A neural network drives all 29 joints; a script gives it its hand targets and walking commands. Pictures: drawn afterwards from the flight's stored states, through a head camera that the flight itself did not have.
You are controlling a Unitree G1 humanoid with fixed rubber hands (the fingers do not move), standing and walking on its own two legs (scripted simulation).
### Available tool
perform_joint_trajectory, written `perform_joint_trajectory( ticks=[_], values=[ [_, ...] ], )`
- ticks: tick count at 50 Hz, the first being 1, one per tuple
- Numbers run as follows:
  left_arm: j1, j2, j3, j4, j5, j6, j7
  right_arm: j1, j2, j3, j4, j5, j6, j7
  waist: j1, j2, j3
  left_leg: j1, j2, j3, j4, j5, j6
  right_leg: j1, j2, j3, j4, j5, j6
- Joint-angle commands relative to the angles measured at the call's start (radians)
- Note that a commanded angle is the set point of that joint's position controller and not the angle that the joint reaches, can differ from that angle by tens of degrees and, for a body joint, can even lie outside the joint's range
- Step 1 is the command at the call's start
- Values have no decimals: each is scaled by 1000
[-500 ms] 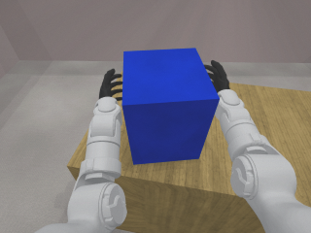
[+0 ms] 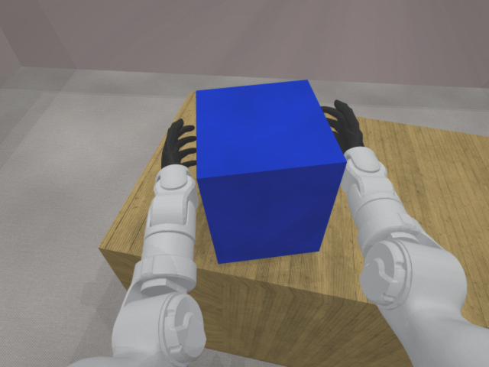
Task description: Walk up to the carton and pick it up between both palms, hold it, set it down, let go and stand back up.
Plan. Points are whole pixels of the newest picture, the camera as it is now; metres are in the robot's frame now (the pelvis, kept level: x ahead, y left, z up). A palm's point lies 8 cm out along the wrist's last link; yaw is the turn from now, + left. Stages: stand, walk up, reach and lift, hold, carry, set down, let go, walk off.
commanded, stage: set down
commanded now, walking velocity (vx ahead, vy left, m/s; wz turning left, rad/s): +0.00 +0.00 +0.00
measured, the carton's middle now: (261, 175) +0.44 +0.03 +0.07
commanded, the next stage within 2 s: none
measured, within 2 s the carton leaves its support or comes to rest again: rests again in 2.00 s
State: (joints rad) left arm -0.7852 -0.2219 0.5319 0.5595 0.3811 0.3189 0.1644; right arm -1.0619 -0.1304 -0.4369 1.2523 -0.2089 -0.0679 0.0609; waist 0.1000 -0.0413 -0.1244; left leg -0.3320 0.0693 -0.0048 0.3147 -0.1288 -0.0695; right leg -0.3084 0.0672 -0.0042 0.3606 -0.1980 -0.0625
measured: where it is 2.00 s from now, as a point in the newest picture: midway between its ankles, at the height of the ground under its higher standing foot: outside the picture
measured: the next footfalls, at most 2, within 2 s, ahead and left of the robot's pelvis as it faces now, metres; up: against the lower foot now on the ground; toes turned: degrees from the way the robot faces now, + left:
none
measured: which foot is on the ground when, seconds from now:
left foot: down 0.00-1.00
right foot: down 0.00-1.00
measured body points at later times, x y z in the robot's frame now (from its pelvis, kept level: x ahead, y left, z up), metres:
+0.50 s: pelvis +0.01 +0.00 +0.00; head +0.06 +0.00 +0.45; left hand +0.42 +0.18 +0.10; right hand +0.50 -0.10 +0.13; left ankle +0.01 +0.17 -0.74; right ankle -0.02 -0.07 -0.74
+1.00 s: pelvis +0.00 +0.00 +0.00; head +0.06 +0.00 +0.45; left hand +0.41 +0.18 +0.10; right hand +0.49 -0.10 +0.13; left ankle +0.01 +0.16 -0.74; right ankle -0.02 -0.07 -0.74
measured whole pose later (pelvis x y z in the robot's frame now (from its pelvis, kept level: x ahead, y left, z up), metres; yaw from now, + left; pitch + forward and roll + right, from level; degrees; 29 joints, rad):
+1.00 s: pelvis +0.00 +0.00 +0.00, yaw -2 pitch +13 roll +1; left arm -0.81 -0.27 0.62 0.59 0.45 0.19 0.17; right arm -1.08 -0.14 -0.51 1.24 -0.31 -0.12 0.11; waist 0.14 -0.02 -0.12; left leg -0.40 0.07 0.03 0.28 -0.10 -0.05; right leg -0.40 0.07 0.03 0.35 -0.17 -0.06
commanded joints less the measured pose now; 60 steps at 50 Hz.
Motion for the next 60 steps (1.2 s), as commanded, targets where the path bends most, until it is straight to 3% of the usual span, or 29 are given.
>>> perform_joint_trajectory(
  ticks=[1, 7, 11, 15, 22, 27, 40, 50, 60],
  values=[
    [-709, -326, -267, -82, -40, -79, -26, -617, 399, 123, -64, -2, -36, 144, 52, 7, -554, 280, -35, 102, 44, 342, 52, 151, -49, -85, 4, 417, 96],
    [-705, -297, -204, -21, -28, -82, -34, -626, 373, 79, -42, -44, -12, 153, 52, -87, -522, 221, -41, 108, 6, 274, 75, 186, -54, -64, -5, 416, 110],
    [-692, -298, -174, 12, -12, -89, -47, -607, 384, 50, -28, -80, -7, 158, 42, -119, -523, 201, -45, 114, -6, 267, 82, 223, -60, -57, -3, 473, 119],
    [-679, -318, -172, 18, 4, -107, -53, -581, 412, 39, -15, -107, -19, 160, 36, -104, -554, 199, -44, 119, 4, 305, 79, 244, -67, -55, 12, 555, 122],
    [-667, -383, -243, -45, 1, -153, -33, -554, 458, 79, -8, -90, -75, 157, 41, -13, -668, 243, -31, 116, 76, 481, 54, 204, -64, -67, 54, 684, 111],
    [-592, -387, -249, -36, 13, -147, -30, -524, 454, 118, -3, -66, -86, 149, 53, -14, -622, 223, -28, 110, 86, 507, 61, 200, -64, -66, 59, 706, 110],
    [-569, -357, -196, -13, 26, -165, -26, -509, 407, 86, -20, -96, -75, 156, 55, -95, -568, 208, -32, 123, 35, 399, 81, 194, -42, -61, 20, 555, 100],
    [-538, -346, -134, 10, 77, -165, -38, -458, 425, 32, -32, -147, -62, 173, 62, -64, -527, 186, -39, 136, 13, 329, 94, 200, -60, -45, 4, 461, 95],
    [-477, -350, -123, 1, 95, -158, -47, -406, 423, 28, -42, -157, -61, 176, 51, -47, -462, 210, -37, 129, 21, 362, 92, 175, -59, -46, 1, 454, 93]
  ],
)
